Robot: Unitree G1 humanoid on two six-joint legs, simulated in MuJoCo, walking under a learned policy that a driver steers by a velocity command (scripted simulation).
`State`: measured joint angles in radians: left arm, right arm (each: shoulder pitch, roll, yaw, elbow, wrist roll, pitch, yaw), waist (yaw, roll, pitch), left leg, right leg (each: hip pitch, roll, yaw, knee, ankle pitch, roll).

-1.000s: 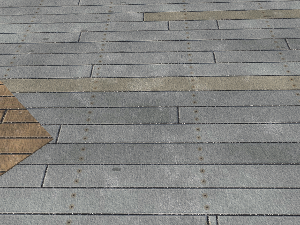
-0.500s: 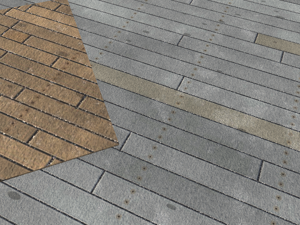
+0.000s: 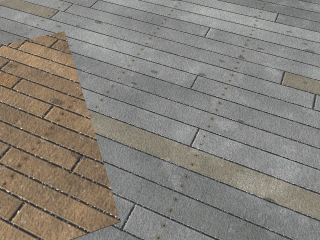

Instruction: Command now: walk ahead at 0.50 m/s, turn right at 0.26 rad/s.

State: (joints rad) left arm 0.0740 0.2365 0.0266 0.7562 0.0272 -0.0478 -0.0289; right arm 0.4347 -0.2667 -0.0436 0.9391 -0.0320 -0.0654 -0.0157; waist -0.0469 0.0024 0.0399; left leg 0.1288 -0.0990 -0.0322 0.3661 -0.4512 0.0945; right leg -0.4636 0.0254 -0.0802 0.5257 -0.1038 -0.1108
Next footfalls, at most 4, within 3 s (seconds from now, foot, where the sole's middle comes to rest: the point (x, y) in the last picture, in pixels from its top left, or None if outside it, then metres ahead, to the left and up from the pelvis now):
0.52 left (151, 238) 0.47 0.05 -0.76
1.02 right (222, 205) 0.60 -0.25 -0.76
1.56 left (197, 141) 0.94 -0.19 -0.76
2.08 right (223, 95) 1.24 -0.37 -0.76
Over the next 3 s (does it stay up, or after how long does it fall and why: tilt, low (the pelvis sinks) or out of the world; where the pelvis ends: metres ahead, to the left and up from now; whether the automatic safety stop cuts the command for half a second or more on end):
stays up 1.53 -0.24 0.02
